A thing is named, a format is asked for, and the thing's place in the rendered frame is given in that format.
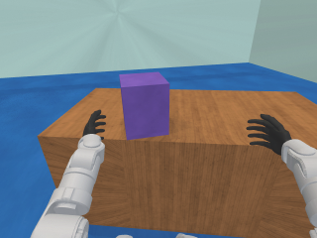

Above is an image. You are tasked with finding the robot right hand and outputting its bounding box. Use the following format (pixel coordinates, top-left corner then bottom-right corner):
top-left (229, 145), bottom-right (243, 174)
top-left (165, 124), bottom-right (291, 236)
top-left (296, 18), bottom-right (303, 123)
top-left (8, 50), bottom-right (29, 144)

top-left (246, 114), bottom-right (291, 156)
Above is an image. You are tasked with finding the robot left hand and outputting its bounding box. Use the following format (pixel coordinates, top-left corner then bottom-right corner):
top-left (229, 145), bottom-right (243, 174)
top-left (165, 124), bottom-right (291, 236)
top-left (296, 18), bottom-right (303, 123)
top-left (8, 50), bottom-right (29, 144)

top-left (82, 109), bottom-right (106, 140)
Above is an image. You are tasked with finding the left robot upper arm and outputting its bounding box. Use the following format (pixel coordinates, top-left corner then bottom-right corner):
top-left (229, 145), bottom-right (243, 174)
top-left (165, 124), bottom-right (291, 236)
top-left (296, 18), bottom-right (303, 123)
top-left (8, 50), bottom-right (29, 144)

top-left (33, 213), bottom-right (89, 238)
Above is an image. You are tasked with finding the robot left forearm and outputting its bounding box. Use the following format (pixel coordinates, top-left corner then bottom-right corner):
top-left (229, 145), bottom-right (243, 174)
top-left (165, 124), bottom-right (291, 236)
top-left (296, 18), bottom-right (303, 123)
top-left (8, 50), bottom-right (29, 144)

top-left (30, 134), bottom-right (105, 238)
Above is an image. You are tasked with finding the robot right forearm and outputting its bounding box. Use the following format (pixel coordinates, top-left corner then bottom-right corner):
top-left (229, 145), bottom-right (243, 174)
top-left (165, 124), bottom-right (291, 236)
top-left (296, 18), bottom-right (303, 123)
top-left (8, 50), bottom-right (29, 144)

top-left (281, 139), bottom-right (317, 227)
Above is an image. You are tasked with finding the pedestal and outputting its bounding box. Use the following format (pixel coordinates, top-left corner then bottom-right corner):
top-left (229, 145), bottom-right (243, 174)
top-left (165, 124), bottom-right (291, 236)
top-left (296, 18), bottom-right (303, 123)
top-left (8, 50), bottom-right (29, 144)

top-left (37, 87), bottom-right (317, 238)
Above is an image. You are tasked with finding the carton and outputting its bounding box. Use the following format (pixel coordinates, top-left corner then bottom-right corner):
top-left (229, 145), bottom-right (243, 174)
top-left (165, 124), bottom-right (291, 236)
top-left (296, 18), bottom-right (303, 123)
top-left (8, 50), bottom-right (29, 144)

top-left (119, 71), bottom-right (170, 141)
